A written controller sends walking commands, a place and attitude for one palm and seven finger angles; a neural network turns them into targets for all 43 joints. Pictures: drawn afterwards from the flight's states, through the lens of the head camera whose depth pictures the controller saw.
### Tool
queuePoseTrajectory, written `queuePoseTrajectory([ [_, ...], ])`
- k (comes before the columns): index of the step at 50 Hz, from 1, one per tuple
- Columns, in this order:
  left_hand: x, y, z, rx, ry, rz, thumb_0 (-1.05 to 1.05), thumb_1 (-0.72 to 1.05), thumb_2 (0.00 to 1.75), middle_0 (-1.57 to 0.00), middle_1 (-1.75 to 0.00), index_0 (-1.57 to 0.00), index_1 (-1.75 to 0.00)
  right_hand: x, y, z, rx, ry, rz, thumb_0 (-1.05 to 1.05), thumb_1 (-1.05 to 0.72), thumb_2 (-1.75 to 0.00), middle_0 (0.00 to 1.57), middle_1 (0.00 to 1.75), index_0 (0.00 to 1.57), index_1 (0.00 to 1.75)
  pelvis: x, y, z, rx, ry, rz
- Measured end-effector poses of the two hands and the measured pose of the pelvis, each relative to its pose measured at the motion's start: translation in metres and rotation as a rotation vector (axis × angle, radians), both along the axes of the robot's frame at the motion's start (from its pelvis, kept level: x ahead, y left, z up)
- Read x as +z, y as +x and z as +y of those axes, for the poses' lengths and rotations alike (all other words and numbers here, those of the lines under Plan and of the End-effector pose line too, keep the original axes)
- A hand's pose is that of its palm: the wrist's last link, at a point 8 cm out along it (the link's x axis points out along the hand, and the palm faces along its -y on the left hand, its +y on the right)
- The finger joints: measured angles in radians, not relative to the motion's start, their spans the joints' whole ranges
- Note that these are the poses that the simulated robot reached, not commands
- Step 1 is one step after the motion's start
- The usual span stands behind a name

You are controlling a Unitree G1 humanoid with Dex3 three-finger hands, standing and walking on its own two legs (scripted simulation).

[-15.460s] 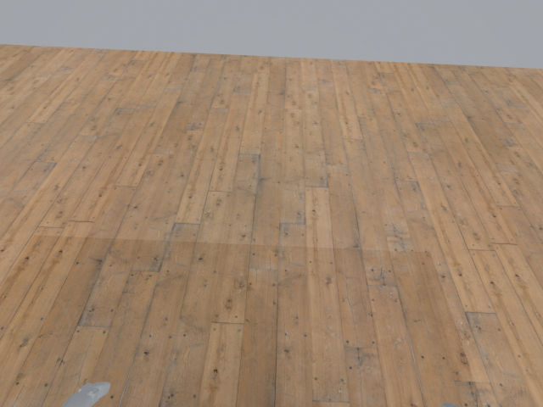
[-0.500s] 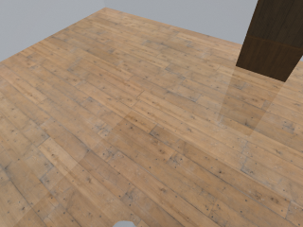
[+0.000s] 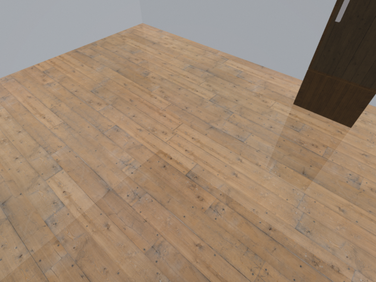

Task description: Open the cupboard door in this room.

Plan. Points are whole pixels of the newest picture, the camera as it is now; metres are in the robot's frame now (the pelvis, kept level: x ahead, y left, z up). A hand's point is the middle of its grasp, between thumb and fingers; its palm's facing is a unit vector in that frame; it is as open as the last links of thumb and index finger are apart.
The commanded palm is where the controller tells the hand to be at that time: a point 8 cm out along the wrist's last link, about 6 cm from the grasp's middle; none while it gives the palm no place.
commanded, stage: stand and wait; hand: left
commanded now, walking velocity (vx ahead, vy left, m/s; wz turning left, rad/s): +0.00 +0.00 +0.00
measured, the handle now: (344, 8) +1.63 -0.81 +0.02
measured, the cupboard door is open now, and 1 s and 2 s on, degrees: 0 0 0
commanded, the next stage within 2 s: turn or walk to find it in 0.06 s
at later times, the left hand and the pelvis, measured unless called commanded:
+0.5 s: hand out of the picture +0.05 +0.19 -0.18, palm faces -0.09 -0.97 -0.24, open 7.3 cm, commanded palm none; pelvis -0.02 +0.00 -0.01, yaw -6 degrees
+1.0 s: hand out of the picture +0.00 +0.18 -0.17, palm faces -0.03 -0.98 -0.21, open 7.4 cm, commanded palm none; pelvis -0.01 +0.00 +0.00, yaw -3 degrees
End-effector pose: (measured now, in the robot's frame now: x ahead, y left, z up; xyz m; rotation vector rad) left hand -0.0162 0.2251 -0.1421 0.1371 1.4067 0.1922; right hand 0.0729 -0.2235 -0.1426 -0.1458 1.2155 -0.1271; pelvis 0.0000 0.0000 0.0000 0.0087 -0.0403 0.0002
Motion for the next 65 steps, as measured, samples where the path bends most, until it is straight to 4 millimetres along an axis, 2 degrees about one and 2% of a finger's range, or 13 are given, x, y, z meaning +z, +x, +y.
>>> queuePoseTrajectory([
  [6,0.001,0.012,-0.007,-0.029,-0.01,-0.026,0.0,0.91,0.9,-0.2,-0.3,-0.2,-0.3,0.0,-0.048,-0.014,-0.032,-0.017,0.102,-0.01,-0.92,-0.9,0.2,0.3,0.2,0.3,0.003,-0.004,-0.006,-0.01,-0.002,0.005],
  [13,-0.003,0.023,-0.009,-0.069,-0.022,-0.018,0.0,0.91,0.9,-0.2,-0.3,-0.2,-0.3,-0.002,-0.106,-0.019,-0.118,-0.033,0.22,0.0,-0.91,-0.9,0.2,0.3,0.2,0.3,0.0,-0.012,-0.008,-0.059,-0.01,0.01],
  [17,-0.007,0.033,-0.001,-0.1,-0.018,-0.012,0.0,0.91,0.9,-0.2,-0.3,-0.2,-0.3,-0.003,-0.128,-0.017,-0.17,-0.042,0.246,0.0,-0.91,-0.9,0.2,0.3,0.2,0.3,-0.003,-0.018,-0.004,-0.089,-0.011,0.017],
  [22,-0.008,0.053,0.012,-0.147,0.004,-0.037,0.0,0.91,0.9,-0.2,-0.3,-0.2,-0.3,-0.004,-0.142,-0.011,-0.209,-0.042,0.243,0.0,-0.91,-0.9,0.2,0.3,0.2,0.3,-0.007,-0.024,0.001,-0.117,-0.001,0.028],
  [27,0.001,0.07,0.012,-0.161,0.033,-0.114,0.0,0.91,0.9,-0.2,-0.3,-0.2,-0.3,-0.009,-0.138,-0.006,-0.185,-0.004,0.235,0.0,-0.91,-0.9,0.2,0.3,0.2,0.3,-0.006,-0.02,-0.003,-0.093,-0.001,0.016],
  [33,0.008,0.074,0.011,-0.139,0.038,-0.164,0.0,0.91,0.9,-0.2,-0.3,-0.2,-0.3,-0.007,-0.107,-0.009,-0.137,0.006,0.167,0.0,-0.9,-0.9,0.2,0.3,0.2,0.3,-0.001,-0.015,-0.005,-0.061,0.001,0.011],
  [39,0.006,0.06,0.01,-0.104,0.029,-0.142,0.0,0.91,0.9,-0.2,-0.3,-0.2,-0.3,-0.001,-0.079,-0.012,-0.091,-0.008,0.113,0.0,-0.91,-0.9,0.2,0.3,0.2,0.3,0.0,-0.015,-0.004,-0.041,-0.001,0.013],
  [45,0.001,0.032,0.006,-0.083,0.004,-0.073,0.0,0.91,0.9,-0.2,-0.3,-0.2,-0.3,0.003,-0.064,-0.013,-0.065,-0.019,0.095,0.0,-0.91,-0.9,0.2,0.3,0.2,0.3,0.002,-0.014,-0.003,-0.048,-0.005,0.011],
  [50,0.0,0.013,0.007,-0.084,-0.002,-0.011,0.0,0.91,0.9,-0.2,-0.3,-0.2,-0.3,0.006,-0.061,-0.017,-0.078,-0.035,0.079,0.0,-0.9,-0.9,0.2,0.3,0.2,0.3,0.003,-0.013,-0.002,-0.061,-0.008,0.005],
  [54,0.001,0.009,0.013,-0.086,0.005,0.0,0.0,0.91,0.9,-0.2,-0.3,-0.2,-0.3,0.008,-0.065,-0.022,-0.081,-0.05,0.089,0.0,-0.9,-0.9,0.2,0.3,0.2,0.3,0.004,-0.013,-0.001,-0.063,-0.008,0.001],
  [58,0.004,0.015,0.022,-0.094,0.024,-0.016,0.0,0.91,0.9,-0.2,-0.3,-0.2,-0.3,0.011,-0.07,-0.029,-0.08,-0.068,0.104,0.0,-0.9,-0.9,0.2,0.3,0.2,0.3,0.005,-0.014,0.001,-0.061,-0.009,-0.001],
  [65,0.008,0.037,0.038,-0.123,0.065,-0.048,0.0,0.91,0.9,-0.2,-0.3,-0.2,-0.3,0.011,-0.076,-0.038,-0.109,-0.096,0.104,0.0,-0.9,-0.9,0.2,0.3,0.2,0.3,0.003,-0.018,0.003,-0.091,-0.006,0.005],
])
